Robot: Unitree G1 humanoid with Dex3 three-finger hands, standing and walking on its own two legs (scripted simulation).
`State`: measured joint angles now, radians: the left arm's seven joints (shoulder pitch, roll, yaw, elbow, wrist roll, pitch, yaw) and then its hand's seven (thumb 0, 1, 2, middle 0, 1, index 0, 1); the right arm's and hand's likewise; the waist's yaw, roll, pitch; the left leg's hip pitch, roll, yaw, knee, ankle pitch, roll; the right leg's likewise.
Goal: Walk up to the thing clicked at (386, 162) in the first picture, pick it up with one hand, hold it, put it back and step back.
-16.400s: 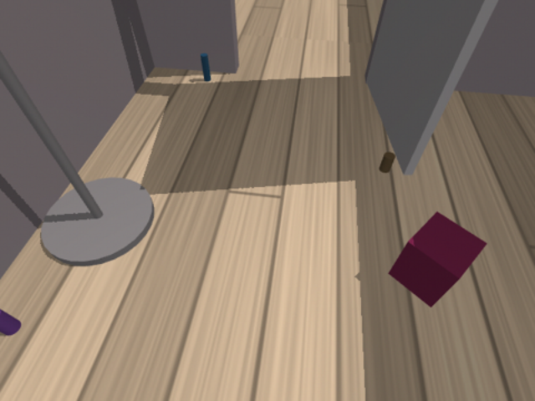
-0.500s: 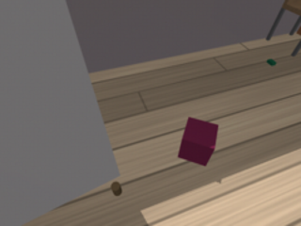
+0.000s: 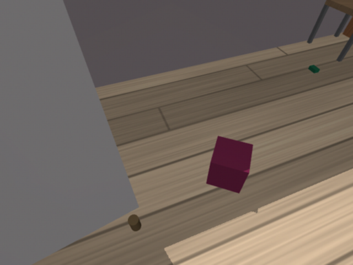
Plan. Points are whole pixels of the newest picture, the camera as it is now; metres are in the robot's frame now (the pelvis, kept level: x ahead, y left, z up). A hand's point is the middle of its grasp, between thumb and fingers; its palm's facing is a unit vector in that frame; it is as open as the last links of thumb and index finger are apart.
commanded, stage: walk up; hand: left
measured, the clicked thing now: (134, 223) +0.44 +0.24 -0.73
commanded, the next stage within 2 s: stand in 0.14 s
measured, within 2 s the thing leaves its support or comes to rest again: neither
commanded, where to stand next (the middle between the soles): +0.07 +0.00 m, yaw +3 degrees
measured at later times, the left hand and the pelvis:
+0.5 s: hand out of the picture +0.07 +0.25 -0.15, palm faces -0.01 -0.94 -0.35, open 7.4 cm; pelvis -0.01 +0.00 +0.00, yaw +1 degrees
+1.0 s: hand out of the picture +0.04 +0.26 -0.15, palm faces -0.01 -0.94 -0.34, open 7.4 cm; pelvis -0.02 +0.01 +0.00, yaw +2 degrees
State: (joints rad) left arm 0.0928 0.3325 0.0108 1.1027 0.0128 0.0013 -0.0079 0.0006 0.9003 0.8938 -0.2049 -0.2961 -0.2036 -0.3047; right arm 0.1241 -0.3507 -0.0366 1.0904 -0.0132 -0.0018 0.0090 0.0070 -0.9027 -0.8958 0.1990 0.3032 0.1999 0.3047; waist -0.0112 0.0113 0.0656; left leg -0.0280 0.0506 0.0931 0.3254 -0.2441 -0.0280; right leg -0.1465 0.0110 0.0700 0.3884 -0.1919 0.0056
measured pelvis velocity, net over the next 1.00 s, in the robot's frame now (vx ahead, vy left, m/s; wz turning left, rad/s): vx -0.02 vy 0.01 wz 0.03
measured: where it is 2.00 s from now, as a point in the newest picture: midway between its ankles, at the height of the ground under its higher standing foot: outside the picture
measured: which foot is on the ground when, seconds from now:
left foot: down 0.00-1.00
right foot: down 0.00-1.00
